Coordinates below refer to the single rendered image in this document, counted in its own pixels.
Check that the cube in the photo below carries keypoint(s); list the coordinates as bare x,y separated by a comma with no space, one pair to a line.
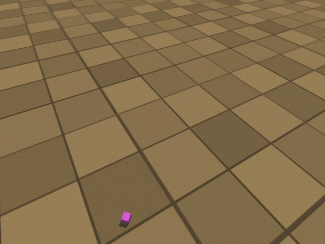
126,217

